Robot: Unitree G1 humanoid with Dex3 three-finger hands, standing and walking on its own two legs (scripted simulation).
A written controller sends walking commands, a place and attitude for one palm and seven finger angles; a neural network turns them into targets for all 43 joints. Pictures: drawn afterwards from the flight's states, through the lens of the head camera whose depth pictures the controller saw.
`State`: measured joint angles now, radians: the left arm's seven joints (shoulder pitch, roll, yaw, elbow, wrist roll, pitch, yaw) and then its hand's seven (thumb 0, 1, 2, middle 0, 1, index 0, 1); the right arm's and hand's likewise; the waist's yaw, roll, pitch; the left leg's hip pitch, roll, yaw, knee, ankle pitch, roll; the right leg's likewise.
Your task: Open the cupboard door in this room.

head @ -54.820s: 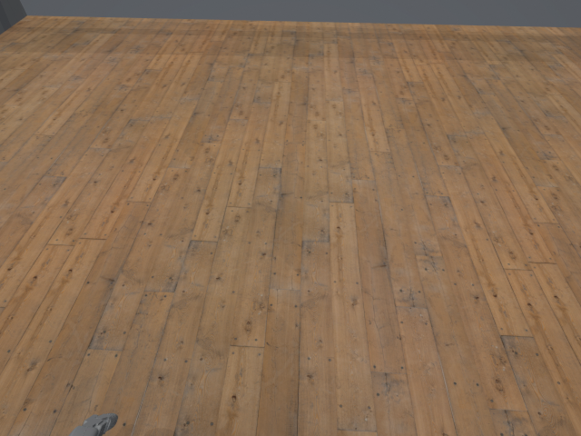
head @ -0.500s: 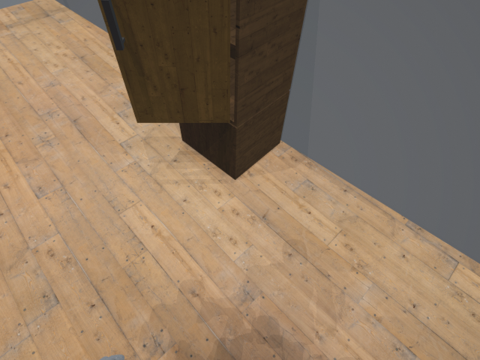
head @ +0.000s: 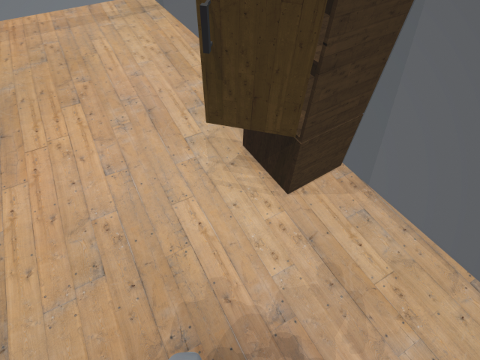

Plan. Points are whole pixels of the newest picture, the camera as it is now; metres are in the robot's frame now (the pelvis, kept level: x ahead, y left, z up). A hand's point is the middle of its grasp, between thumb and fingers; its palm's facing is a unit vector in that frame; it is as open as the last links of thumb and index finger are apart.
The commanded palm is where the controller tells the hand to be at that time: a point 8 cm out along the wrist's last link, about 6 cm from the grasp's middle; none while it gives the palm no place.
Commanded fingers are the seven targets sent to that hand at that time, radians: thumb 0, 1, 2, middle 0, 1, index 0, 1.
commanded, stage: take the last steps up to it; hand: left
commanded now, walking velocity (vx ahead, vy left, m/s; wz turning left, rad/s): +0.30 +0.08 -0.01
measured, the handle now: (207, 26) +1.03 +0.22 +0.06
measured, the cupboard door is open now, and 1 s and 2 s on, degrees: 45 45 45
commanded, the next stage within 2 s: come to a stop and stand still in 0.96 s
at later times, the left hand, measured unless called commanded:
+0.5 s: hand (160, 266) +0.31 +0.22 -0.16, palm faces -0.08 -0.98 -0.19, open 7.3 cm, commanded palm none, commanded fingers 0.00 0.90 0.90 -0.20 -0.30 -0.20 -0.30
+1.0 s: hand (143, 261) +0.33 +0.27 -0.20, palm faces +0.02 -0.99 -0.16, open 7.3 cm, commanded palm none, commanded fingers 0.00 0.90 0.90 -0.20 -0.30 -0.20 -0.30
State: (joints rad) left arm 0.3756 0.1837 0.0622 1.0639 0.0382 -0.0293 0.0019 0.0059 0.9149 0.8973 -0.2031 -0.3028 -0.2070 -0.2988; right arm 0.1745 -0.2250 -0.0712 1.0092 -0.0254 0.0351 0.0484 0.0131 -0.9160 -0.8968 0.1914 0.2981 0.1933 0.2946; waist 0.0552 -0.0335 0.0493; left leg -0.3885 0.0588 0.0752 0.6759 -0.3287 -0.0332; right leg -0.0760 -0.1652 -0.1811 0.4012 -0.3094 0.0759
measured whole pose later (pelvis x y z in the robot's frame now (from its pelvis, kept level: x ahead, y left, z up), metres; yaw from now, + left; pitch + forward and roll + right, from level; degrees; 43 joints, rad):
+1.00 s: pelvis +0.37 +0.09 -0.01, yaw -3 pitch -1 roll +0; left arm 0.35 0.18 0.05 1.13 0.02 -0.01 0.00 0.00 0.92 0.90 -0.20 -0.30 -0.20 -0.30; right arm 0.16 -0.18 -0.05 1.01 -0.04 -0.07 0.00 0.01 -0.93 -0.90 0.19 0.30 0.20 0.29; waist 0.03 -0.04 0.05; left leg -0.36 0.05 0.15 0.60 -0.22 0.05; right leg -0.27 -0.07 -0.06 0.96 -0.50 -0.01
